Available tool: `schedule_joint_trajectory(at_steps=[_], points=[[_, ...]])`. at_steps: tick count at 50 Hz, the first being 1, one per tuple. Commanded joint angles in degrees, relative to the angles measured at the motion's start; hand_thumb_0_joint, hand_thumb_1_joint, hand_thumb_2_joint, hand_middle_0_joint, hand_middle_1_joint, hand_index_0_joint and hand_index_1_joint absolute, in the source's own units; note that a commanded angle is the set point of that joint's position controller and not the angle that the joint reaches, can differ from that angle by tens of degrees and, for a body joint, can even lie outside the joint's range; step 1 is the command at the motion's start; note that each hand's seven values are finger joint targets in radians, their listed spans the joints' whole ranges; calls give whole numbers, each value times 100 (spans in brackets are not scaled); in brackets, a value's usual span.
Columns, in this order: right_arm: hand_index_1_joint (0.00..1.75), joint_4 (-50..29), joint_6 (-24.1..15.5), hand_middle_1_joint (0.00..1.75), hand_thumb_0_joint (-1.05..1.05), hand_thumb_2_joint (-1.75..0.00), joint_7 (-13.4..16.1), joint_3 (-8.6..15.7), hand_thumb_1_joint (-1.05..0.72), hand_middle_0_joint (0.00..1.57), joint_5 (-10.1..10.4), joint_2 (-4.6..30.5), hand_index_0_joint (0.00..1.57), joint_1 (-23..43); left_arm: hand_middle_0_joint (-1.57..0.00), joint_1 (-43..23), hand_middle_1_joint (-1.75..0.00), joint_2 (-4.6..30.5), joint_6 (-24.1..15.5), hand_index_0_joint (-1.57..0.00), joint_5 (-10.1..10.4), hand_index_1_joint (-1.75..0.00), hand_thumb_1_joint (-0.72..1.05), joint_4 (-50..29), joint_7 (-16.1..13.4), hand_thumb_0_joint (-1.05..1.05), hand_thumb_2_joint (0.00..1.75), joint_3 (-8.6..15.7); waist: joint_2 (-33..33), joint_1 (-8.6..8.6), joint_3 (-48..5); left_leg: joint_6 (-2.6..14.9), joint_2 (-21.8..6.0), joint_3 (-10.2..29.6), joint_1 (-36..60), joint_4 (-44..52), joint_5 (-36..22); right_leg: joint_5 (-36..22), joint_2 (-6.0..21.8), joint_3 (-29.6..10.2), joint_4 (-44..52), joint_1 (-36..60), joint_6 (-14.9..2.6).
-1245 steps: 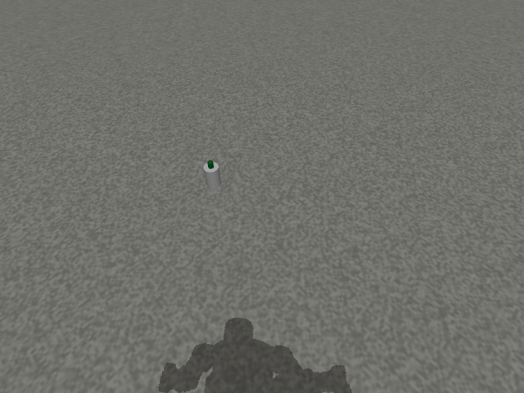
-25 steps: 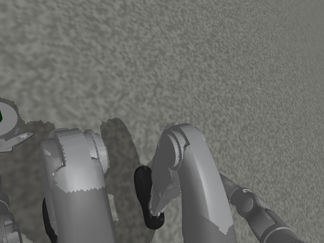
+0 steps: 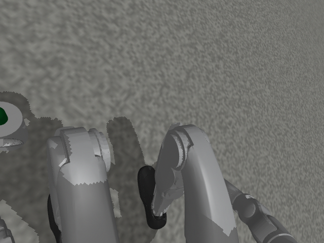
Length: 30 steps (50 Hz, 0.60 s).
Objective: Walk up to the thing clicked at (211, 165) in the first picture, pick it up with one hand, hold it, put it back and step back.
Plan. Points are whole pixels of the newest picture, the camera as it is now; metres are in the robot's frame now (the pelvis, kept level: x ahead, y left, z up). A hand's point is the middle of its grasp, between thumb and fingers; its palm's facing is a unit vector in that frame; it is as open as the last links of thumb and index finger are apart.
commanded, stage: withdraw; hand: left
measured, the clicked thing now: (3, 125) +0.35 +0.30 -0.20
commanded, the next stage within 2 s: rise in 0.12 s
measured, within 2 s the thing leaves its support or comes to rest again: rests again in 0.02 s
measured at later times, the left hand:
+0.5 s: hand out of the picture +0.26 +0.41 -0.01, palm faces +0.44 -0.80 -0.40, open 17.2 cm
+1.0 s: hand out of the picture +0.22 +0.30 +0.20, palm faces +0.39 -0.82 -0.42, open 17.5 cm
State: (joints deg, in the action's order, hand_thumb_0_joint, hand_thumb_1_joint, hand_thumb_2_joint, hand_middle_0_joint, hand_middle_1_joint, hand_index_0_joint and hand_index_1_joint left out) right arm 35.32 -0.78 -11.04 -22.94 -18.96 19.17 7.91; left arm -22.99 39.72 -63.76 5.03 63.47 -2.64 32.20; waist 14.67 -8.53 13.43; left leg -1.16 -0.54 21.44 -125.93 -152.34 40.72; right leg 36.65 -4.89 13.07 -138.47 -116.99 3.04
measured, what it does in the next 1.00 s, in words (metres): rises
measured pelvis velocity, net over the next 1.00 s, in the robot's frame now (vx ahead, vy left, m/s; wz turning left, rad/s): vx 0.06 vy -0.02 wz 0.24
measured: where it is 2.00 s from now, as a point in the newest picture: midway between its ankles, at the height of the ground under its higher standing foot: (115, 222)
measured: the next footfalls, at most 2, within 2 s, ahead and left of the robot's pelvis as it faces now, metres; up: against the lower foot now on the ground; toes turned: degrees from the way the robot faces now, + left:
none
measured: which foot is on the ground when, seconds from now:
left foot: down 0.00-1.00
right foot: down 0.00-1.00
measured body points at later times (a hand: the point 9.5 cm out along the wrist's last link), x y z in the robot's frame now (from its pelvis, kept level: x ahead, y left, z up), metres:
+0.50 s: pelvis +0.01 -0.01 +0.08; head +0.18 +0.11 +0.48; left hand +0.24 +0.45 +0.01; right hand +0.26 -0.21 -0.02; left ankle +0.08 +0.12 -0.25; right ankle +0.14 -0.13 -0.25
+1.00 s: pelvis +0.06 -0.02 +0.29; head +0.19 +0.03 +0.72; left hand +0.20 +0.34 +0.22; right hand +0.30 -0.22 +0.19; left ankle +0.08 +0.12 -0.25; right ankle +0.14 -0.13 -0.25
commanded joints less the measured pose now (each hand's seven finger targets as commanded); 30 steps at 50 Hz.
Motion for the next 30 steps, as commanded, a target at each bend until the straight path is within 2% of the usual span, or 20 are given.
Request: schedule_joint_trajectory(at_steps=[1, 2, 3, 5, 7, 10, 11, 12, 13, 15, 16, 17, 18, 19, 20, 22, 24, 26, 28, 30], points=[[30, -247, 69, 30, 0, -90, 167, 1055, -91, 20, 298, 1940, 20, -266, -9, -128, -3, 626, 224, -7, 288, -5, -39, -1632, 218, 0, 9, -70, -3864, 63, -3734, -184, -293, -774, 2661, 2745, -451, -783, -59, 378, 893, 794, -485], [30, -210, 85, 30, 0, -90, 199, 1149, -91, 20, 370, 1923, 20, -360, -10, -156, -4, 600, 390, -8, 326, -6, -40, -1923, 300, 0, 9, -108, -3917, 106, -3839, -188, -279, -792, 2655, 2772, -550, -874, -50, 352, 898, 776, -480], [30, -275, 100, 30, 0, -90, 223, 1199, -91, 20, 463, 1891, 20, -327, -9, 205, -4, 314, 639, -7, 379, -5, -43, -1526, 403, 0, 8, -275, -3676, 98, -3750, -137, -256, -834, 2447, 2739, -499, -847, -51, 331, 974, 737, -462], [30, -315, 72, 30, 0, -90, 263, 1335, -91, 20, 627, 1830, 20, -336, -8, 111, -4, 3, 900, -7, 532, -4, -48, -1808, 599, 0, 6, -533, -3220, 7, -3546, -53, -239, -857, 2066, 2707, -267, -734, -39, 298, 1080, 609, -434], [30, -266, 74, 30, 0, -90, 347, 1475, -90, 20, 760, 1761, 20, -460, -9, -142, -6, 268, 1028, -9, 688, -6, -47, -2338, 779, 0, 7, -265, -3148, 142, -3811, -12, -225, -891, 2108, 2710, -383, -774, -28, 198, 1135, 675, -431], [30, -271, 37, 30, 0, -89, 411, 1612, -89, 20, 918, 1646, 20, -507, -10, -341, -10, 19, 1151, -12, 874, -8, -43, -2417, 1089, 0, 11, -407, -2822, 76, -3830, 66, -204, -890, 1945, 2770, -156, -556, 2, 132, 1227, 589, -451], [30, -272, 15, 30, 0, -89, 436, 1668, -88, 20, 948, 1607, 20, -472, -11, -296, -13, 4, 1160, -13, 887, -11, -42, -2438, 1152, 0, 14, -394, -2743, 136, -3825, 73, -223, -887, 1977, 2806, -57, -447, 7, 107, 1243, 512, -463], [30, -294, 12, 30, 0, -89, 462, 1699, -83, 20, 980, 1558, 20, -466, -5, -354, -5, 27, 1189, -5, 896, -4, -46, -2380, 1209, 0, 6, -366, -2684, 134, -3795, 102, -205, -940, 1891, 2802, 64, -327, 5, 77, 1319, 511, -470], [30, -127, 120, 30, 0, -92, 576, 2135, -91, 20, 1200, 1572, 20, -813, -7, 147, -8, 1860, 1724, -7, -220, -7, -53, -2166, 868, 0, 5, 406, -3239, 743, -4502, 94, -242, -1158, 2755, 3338, -111, -245, 84, -141, 1604, 677, -506], [30, -425, 217, 30, 0, -92, 584, 2132, -94, 20, 1305, 1348, 20, -670, -7, -348, -8, 505, 2141, -8, -118, -7, -52, -2431, 788, 0, 4, -393, -3373, 432, -4503, 71, -323, -1128, 2778, 3666, 145, -125, 75, -161, 1639, 454, -522], [30, -451, 244, 30, 0, -92, 602, 2176, -93, 20, 1389, 1356, 20, -746, -7, -419, -8, 618, 2257, -8, -142, -7, -52, -2666, 726, 0, 5, -282, -3423, 468, -4603, 65, -302, -1127, 2809, 3806, 302, -50, 93, -151, 1703, 499, -514], [30, -451, 279, 30, 0, -92, 650, 2274, -97, 20, 1452, 1377, 20, -783, -8, 102, -10, 934, 2472, -9, -219, -9, -54, -2683, 629, 0, 5, 86, -3611, 738, -4684, 48, -294, -1184, 3005, 4005, 282, -41, 116, -217, 1759, 565, -518], [30, -475, 296, 30, 0, -93, 694, 2290, -98, 20, 1505, 1305, 20, -820, -8, 398, -9, 1264, 2708, -9, -308, -8, -55, -2814, 548, 0, 5, 236, -3747, 911, -4849, 48, -271, -1288, 3089, 4034, 137, -57, 105, -293, 1817, 603, -537], [30, -439, 335, 30, 0, -93, 732, 2352, -100, 20, 1574, 1261, 20, -997, -9, 105, -10, 1789, 2875, -10, -360, -8, -55, -3516, 475, 0, 4, 537, -3903, 1077, -5126, 45, -251, -1376, 3164, 4093, -25, -126, 128, -392, 1827, 708, -551], [30, -405, 377, 30, 0, -90, 763, 2426, -92, 20, 1627, 1213, 20, -1072, -5, 72, -6, 1931, 3078, -6, -443, -6, -52, -3709, 432, 0, 7, 586, -3956, 1095, -5276, 57, -229, -1429, 3246, 4123, -81, -138, 142, -457, 1858, 632, -577], [30, -480, 431, 30, 0, -90, 815, 2479, -90, 20, 1740, 1021, 20, -1081, -5, 524, -5, 1280, 3543, -5, -473, -5, -54, -3689, 379, 0, 6, 226, -3667, 973, -5102, 107, -187, -1489, 3177, 4265, -121, -148, 152, -540, 2088, 694, -588], [30, -532, 454, 30, 0, -90, 897, 2565, -90, 20, 1850, 978, 20, -1079, -5, 1071, -6, 664, 4047, -5, -507, -6, -53, -3013, 314, 0, 7, -57, -2944, 863, -4851, 144, -172, -1486, 3072, 4367, -215, -156, 161, -557, 2368, 743, -573], [30, -545, 477, 30, 0, -90, 959, 2652, -90, 20, 1900, 960, 20, -1239, -5, 940, -6, 626, 4361, -5, -541, -6, -53, -3357, 263, 0, 7, -149, -2647, 809, -5034, 177, -163, -1535, 3195, 4400, -383, -254, 198, -603, 2641, 1016, -557], [30, -679, 491, 30, 0, -90, 996, 2721, -90, 20, 1945, 893, 20, -1285, -5, 1253, -5, 170, 4728, -5, -544, -5, -55, -3290, 244, 0, 6, -486, -2199, 687, -5120, 217, -135, -1582, 3240, 4501, -531, -320, 216, -621, 2985, 1341, -519], [30, -766, 492, 30, 0, -90, 1044, 2779, -90, 20, 1997, 853, 20, -1390, -5, 1216, -5, 126, 5013, -5, -529, -5, -54, -3809, 192, 0, 6, -669, -1938, 721, -5329, 255, -105, -1687, 3449, 4711, -603, -354, 235, -740, 3430, 1798, -496]])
